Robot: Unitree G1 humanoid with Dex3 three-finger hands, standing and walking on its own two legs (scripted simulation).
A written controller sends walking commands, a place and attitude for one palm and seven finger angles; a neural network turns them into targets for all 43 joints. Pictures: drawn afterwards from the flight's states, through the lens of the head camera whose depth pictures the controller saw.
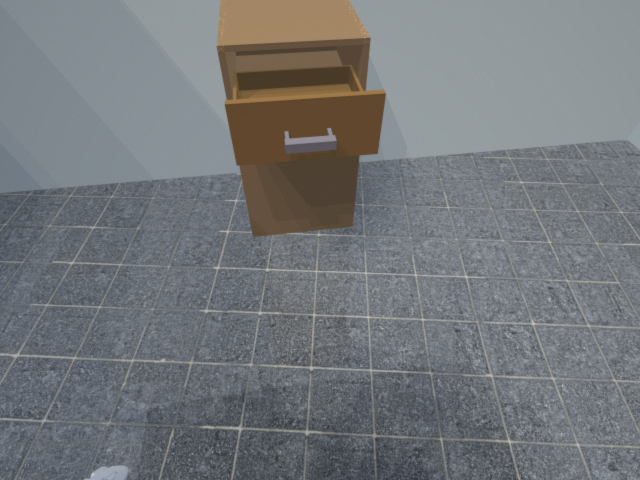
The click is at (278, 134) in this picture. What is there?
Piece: drawer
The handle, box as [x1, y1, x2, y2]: [284, 128, 336, 153]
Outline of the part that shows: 335,136 332,134 330,128 327,128 327,136 289,139 287,131 284,131 285,150 286,153 335,149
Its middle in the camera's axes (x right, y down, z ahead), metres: -0.03 -0.25 +0.97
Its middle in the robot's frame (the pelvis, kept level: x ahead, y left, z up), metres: +0.89 +0.08 -0.08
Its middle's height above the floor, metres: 0.69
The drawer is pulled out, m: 0.28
